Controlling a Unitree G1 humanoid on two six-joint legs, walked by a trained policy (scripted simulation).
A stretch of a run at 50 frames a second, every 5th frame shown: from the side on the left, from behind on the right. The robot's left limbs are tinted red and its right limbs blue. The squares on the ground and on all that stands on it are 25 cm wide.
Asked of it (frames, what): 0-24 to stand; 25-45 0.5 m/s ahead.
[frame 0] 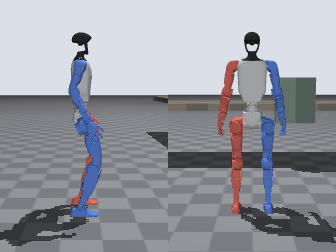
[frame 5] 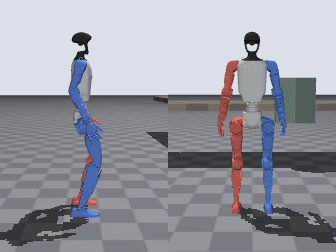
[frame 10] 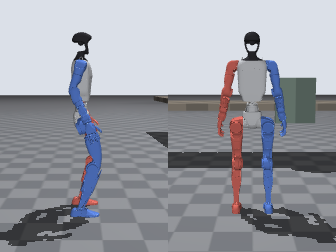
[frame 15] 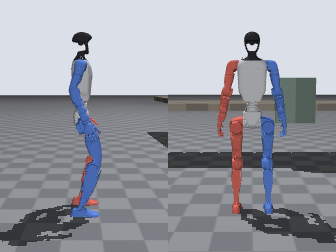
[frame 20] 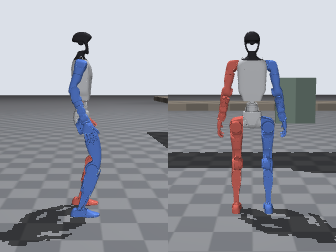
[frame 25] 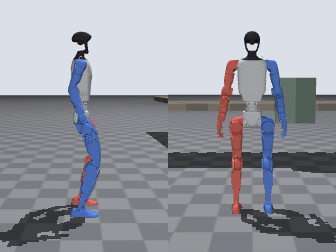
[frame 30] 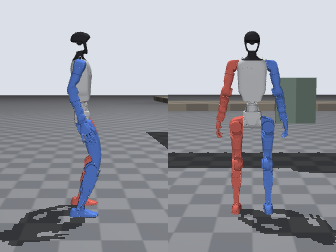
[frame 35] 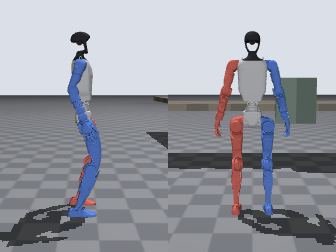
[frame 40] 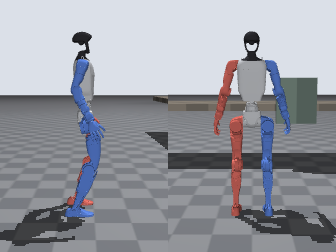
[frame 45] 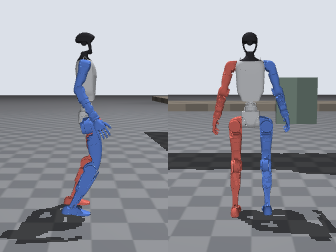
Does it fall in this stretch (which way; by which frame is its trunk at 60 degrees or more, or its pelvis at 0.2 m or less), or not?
no
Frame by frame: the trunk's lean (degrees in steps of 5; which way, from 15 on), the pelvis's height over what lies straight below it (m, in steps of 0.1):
0: 0, 0.8
5: 0, 0.8
10: 0, 0.8
15: 0, 0.8
20: 0, 0.8
25: 0, 0.8
30: 0, 0.8
35: 5, 0.8
40: 5, 0.8
45: 0, 0.8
